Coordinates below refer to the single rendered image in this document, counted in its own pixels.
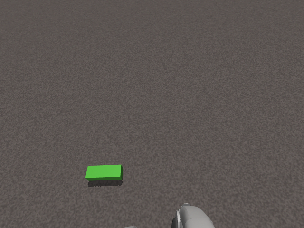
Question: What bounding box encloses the carton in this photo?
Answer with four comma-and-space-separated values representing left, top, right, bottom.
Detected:
85, 165, 123, 181

